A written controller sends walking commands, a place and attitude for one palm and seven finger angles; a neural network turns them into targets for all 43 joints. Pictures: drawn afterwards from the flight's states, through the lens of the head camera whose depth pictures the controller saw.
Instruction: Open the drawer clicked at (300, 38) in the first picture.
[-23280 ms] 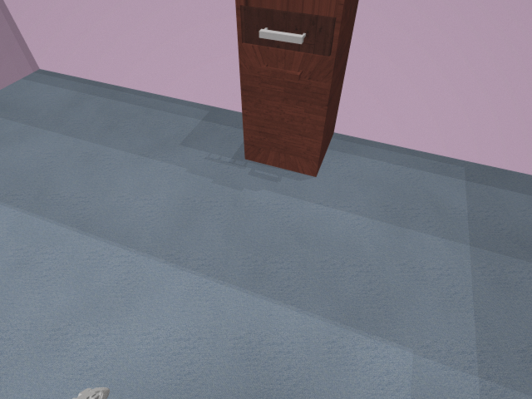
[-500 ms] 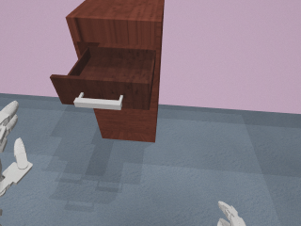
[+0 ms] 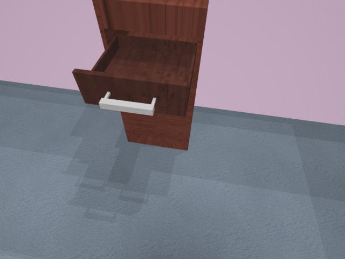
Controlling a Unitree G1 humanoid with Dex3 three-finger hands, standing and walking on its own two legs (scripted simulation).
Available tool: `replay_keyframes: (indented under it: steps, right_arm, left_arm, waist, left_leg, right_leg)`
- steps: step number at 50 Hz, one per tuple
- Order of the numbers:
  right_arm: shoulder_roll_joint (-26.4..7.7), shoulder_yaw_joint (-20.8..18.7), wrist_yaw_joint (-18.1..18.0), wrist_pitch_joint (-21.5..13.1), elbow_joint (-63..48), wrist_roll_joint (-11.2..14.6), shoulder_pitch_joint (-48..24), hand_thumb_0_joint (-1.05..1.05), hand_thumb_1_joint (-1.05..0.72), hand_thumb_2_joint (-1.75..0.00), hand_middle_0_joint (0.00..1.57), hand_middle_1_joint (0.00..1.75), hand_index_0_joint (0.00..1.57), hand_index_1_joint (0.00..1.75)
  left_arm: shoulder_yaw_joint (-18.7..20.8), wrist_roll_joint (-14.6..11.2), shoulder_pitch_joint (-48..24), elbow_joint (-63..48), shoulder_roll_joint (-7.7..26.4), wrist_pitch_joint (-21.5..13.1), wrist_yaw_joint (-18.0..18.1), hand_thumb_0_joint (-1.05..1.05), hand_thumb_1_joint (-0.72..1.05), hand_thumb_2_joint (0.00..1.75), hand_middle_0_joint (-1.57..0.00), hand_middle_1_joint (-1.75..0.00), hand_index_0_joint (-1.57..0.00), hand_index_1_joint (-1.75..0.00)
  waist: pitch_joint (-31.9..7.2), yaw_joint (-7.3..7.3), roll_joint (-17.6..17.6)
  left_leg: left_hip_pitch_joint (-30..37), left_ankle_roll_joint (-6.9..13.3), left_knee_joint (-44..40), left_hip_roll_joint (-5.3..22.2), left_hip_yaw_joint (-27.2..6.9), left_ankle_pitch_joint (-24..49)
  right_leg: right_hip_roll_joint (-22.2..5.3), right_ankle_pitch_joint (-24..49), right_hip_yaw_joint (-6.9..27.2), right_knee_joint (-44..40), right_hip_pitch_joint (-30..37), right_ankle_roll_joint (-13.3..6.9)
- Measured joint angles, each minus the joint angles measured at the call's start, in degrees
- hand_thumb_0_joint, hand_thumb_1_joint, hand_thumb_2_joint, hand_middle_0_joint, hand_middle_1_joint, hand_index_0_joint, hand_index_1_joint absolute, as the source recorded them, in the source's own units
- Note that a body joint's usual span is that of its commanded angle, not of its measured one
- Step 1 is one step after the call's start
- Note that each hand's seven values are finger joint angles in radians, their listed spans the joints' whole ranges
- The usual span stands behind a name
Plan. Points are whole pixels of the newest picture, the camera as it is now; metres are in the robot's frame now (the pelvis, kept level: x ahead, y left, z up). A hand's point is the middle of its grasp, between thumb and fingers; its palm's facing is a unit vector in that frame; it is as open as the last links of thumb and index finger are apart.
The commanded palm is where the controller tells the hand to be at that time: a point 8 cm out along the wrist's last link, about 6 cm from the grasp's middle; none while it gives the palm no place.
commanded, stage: let the arm hang, fingers relaxed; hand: left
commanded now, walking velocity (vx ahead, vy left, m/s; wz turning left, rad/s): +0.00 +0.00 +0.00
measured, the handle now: (129, 102) +0.58 +0.19 -0.03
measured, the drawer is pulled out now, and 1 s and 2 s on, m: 0.30 0.30 0.30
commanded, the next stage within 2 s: look to check the result in 0.60 s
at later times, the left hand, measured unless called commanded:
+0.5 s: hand out of the picture -0.01 +0.17 -0.17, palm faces +0.03 -0.98 -0.18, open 7.3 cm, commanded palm none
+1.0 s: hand out of the picture -0.01 +0.16 -0.17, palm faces +0.04 -0.98 -0.17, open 7.4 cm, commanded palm none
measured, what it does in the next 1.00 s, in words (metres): stands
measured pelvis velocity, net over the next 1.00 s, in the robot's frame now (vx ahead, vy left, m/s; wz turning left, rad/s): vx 0.00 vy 0.00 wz -0.02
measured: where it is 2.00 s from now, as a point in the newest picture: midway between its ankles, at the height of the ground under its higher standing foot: outside the picture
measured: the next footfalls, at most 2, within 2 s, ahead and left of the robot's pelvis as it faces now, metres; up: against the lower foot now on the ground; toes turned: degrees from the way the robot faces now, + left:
none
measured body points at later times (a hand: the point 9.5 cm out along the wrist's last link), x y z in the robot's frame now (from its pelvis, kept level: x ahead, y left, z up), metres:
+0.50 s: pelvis -0.01 +0.00 +0.00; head +0.00 +0.00 +0.45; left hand -0.01 +0.22 -0.16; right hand -0.05 -0.19 -0.17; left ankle +0.01 +0.12 -0.74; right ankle +0.04 -0.10 -0.74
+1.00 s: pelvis +0.00 +0.00 +0.00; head +0.02 -0.01 +0.45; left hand -0.01 +0.21 -0.16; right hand -0.04 -0.19 -0.17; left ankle +0.01 +0.12 -0.74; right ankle +0.04 -0.10 -0.74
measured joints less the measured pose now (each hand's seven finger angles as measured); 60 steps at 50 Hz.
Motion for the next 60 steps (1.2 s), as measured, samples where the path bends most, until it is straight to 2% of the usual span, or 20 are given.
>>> replay_keyframes:
  steps: [8,18,34,60]
  right_arm:
    - [1.3,0.2,0.0,-0.6,2.7,0.2,0.0,0.00,-0.91,-0.90,0.19,0.30,0.20,0.30]
    - [3.1,0.0,0.1,-0.9,3.9,-0.1,0.7,0.00,-0.91,-0.90,0.19,0.30,0.20,0.30]
    - [2.9,-0.6,-0.3,-0.9,4.4,-0.2,2.7,0.00,-0.91,-0.90,0.19,0.30,0.20,0.30]
    - [2.7,-0.5,-0.4,-1.4,3.9,-0.1,-0.5,0.00,-0.91,-0.90,0.19,0.30,0.20,0.30]
  left_arm:
    - [-0.9,-0.1,-0.2,3.9,-2.1,-0.7,0.3,0.00,0.92,0.90,-0.19,-0.30,-0.20,-0.30]
    - [-0.9,0.2,-2.8,3.4,-4.7,-1.3,0.5,0.00,0.91,0.90,-0.20,-0.30,-0.20,-0.30]
    - [-0.1,0.1,-2.8,3.5,-4.4,-1.2,0.6,0.01,0.91,0.90,-0.20,-0.30,-0.20,-0.30]
    - [-0.2,0.1,-3.4,4.3,-4.7,-1.7,0.7,0.01,0.91,0.90,-0.20,-0.30,-0.20,-0.30]
  waist:
    - [-0.7,-0.18,1.5]
    - [-2.2,-0.78,1.1]
    - [-1.8,-1.12,0.7]
    - [-1.6,-0.87,1.3]
  left_leg:
    - [1.4,0.4,-2.3,-0.5,1.1,1.3]
    - [1.2,0.5,-2.3,-0.6,1.6,1.6]
    - [0.5,0.4,-1.9,-0.6,1.5,1.5]
    - [2.0,-0.2,-3.4,-0.2,1.4,1.2]
  right_leg:
    - [-0.4,1.1,1.1,-1.2,0.6,0.4]
    - [-0.5,1.1,1.6,-0.5,-0.1,0.4]
    - [-0.5,1.0,1.5,-0.1,-0.8,0.3]
    - [0.0,0.2,1.4,-0.8,0.3,-0.1]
